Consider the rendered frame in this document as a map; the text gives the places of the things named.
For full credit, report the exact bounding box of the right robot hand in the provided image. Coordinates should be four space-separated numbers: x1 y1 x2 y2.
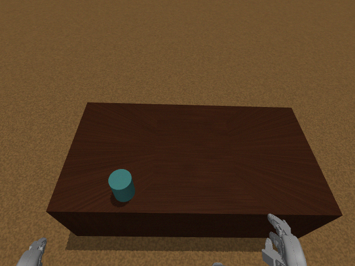
262 213 307 266

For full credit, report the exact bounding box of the left robot hand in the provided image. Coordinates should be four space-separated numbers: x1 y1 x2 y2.
16 237 47 266

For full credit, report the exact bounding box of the can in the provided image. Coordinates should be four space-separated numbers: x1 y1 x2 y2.
108 169 135 202

